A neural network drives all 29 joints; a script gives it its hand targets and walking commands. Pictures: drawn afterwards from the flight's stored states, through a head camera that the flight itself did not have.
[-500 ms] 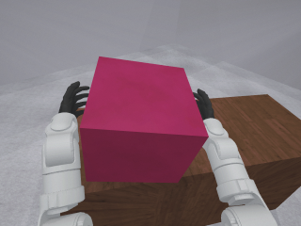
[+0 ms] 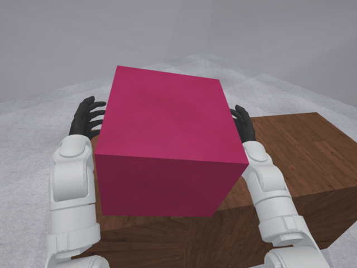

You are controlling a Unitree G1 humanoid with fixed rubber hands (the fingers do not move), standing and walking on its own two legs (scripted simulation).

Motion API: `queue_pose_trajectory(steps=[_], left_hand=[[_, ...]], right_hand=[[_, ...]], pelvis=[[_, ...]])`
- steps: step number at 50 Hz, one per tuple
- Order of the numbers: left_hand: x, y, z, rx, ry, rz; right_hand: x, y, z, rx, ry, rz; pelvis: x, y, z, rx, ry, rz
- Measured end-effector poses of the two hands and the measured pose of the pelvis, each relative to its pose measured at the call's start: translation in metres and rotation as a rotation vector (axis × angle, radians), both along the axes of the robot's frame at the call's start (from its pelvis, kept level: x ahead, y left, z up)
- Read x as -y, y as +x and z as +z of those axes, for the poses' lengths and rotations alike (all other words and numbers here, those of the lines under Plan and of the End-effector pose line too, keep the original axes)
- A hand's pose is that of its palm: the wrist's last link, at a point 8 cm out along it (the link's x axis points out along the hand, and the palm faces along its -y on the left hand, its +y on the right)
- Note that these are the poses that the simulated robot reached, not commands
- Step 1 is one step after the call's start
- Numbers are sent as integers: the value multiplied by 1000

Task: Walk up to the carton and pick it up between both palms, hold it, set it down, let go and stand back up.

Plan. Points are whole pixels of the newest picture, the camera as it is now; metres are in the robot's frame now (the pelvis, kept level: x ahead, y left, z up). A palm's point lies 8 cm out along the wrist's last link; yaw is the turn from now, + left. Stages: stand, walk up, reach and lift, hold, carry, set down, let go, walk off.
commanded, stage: hold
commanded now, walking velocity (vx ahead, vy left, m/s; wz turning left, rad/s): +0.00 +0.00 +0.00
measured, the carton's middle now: (165, 142) +0.38 +0.01 +0.14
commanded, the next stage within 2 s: none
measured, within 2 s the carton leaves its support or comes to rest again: neither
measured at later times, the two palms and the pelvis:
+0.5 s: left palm (82, 132) +0.34 +0.18 +0.20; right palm (243, 139) +0.34 -0.17 +0.17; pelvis -0.01 +0.00 +0.00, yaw +0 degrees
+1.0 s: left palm (79, 137) +0.33 +0.18 +0.19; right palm (242, 140) +0.34 -0.16 +0.17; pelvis +0.00 +0.00 +0.00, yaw +0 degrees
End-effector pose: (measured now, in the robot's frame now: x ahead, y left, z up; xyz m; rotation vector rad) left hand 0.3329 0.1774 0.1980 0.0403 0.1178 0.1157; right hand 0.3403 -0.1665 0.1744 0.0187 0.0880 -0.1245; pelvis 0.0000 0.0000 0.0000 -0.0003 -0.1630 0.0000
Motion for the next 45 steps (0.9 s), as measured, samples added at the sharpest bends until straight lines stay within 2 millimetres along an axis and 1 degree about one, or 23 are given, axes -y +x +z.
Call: queue_pose_trajectory(steps=[5,12,16,23,29,33,39,45], left_hand=[[-1,-4,-1,-8,-4,7],[-6,-4,-10,-48,-12,16],[-6,-3,-8,-36,-5,15],[-2,4,3,-8,-1,3],[2,9,-2,-40,4,-2],[2,7,-6,-32,-1,-4],[0,2,-9,-20,-8,6],[-4,-2,-6,-10,-12,17]], right_hand=[[-1,-2,0,-8,-2,4],[-6,-1,-10,-48,3,15],[-6,0,-10,-35,11,14],[-2,3,0,-8,-1,0],[2,6,-6,-39,-4,-2],[2,4,-9,-30,4,-6],[0,3,-5,-18,-6,4],[-4,3,-2,-8,4,13]], pelvis=[[0,-3,0,10,0,-3],[0,-9,0,0,-1,0],[0,-11,0,-15,-3,2],[0,-8,0,-21,-1,1],[0,-3,1,-13,2,-6],[0,0,0,-4,1,-6],[1,1,0,3,1,-4],[2,0,0,-1,1,4]])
